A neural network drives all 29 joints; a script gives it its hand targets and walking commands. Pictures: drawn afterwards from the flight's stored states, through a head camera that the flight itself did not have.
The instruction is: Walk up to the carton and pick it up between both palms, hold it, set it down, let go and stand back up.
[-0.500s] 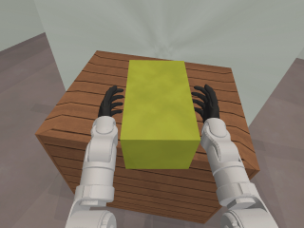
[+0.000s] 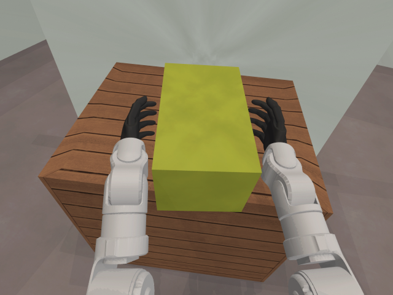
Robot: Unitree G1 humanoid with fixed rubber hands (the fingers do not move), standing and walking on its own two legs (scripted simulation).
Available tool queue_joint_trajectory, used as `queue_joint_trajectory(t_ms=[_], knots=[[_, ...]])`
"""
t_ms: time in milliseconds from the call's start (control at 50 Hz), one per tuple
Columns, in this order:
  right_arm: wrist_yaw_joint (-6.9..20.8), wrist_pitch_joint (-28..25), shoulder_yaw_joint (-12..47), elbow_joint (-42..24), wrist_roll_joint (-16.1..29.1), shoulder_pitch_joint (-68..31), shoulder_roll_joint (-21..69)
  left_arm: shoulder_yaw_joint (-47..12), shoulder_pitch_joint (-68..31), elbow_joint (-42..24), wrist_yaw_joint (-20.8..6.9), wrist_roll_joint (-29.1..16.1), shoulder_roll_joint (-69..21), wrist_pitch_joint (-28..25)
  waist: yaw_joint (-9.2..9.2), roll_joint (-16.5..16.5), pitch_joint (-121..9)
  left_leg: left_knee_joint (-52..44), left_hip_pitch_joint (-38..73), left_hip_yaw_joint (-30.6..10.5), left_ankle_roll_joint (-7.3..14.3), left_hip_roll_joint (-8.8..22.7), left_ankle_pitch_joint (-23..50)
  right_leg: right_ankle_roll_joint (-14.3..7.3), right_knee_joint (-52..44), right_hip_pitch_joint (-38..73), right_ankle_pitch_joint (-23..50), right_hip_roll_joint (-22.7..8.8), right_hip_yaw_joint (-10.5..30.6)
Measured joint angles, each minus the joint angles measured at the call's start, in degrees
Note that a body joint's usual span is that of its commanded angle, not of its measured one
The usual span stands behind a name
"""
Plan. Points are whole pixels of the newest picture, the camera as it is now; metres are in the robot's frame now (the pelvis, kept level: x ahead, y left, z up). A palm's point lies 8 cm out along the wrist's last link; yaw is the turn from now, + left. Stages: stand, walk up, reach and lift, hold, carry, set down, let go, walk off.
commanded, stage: reach and lift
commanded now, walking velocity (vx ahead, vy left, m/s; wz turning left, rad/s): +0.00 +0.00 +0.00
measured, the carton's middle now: (201, 133) +0.42 -0.01 +0.10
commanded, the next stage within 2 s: hold in 0.32 s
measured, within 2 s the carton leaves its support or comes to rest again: neither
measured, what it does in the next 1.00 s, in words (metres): stands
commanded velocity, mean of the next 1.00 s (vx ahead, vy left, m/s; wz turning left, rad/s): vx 0.00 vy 0.00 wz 0.00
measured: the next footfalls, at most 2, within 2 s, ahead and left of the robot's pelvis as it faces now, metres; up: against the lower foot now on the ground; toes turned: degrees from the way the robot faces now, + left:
none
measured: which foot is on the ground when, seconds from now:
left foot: down 0.00-1.00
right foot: down 0.00-1.00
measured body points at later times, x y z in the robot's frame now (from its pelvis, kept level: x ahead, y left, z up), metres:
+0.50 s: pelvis +0.00 -0.01 +0.00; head -0.01 +0.03 +0.45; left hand +0.37 +0.13 +0.16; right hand +0.36 -0.14 +0.16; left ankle +0.03 +0.10 -0.75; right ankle +0.00 -0.10 -0.75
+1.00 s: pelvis +0.00 -0.01 +0.00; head -0.02 +0.03 +0.45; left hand +0.36 +0.14 +0.17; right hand +0.36 -0.13 +0.17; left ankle +0.03 +0.10 -0.75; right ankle +0.00 -0.10 -0.75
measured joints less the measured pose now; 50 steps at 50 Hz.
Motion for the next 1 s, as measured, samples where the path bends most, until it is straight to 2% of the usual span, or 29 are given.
queue_joint_trajectory(t_ms=[1000], knots=[[-1.8,4.8,2.1,-3.3,2.1,-1.4,-0.4,0.8,0.2,-6.6,-1.8,0.9,0.4,7.0,0.72,-0.7,0.1,-0.7,2.0,-0.3,-0.7,0.4,0.5,-0.8,0.4,1.6,-0.3,0.3,-1.3]])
